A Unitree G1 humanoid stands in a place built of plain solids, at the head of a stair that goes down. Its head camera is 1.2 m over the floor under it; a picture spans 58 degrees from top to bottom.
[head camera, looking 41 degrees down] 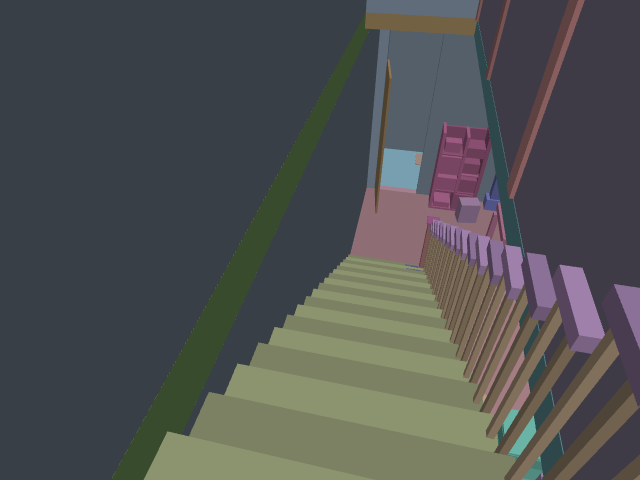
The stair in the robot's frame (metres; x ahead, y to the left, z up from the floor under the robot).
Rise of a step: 0.18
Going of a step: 0.25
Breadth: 1.15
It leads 12 degrees to the right of straight ahead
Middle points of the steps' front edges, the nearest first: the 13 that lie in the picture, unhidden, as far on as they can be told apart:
0.77 -0.12 -0.36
1.02 -0.18 -0.55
1.26 -0.23 -0.73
1.51 -0.29 -0.91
1.75 -0.34 -1.09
2.00 -0.40 -1.27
2.24 -0.45 -1.46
2.49 -0.50 -1.64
2.73 -0.56 -1.82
2.98 -0.61 -2.00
3.22 -0.67 -2.18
3.47 -0.72 -2.37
3.71 -0.78 -2.55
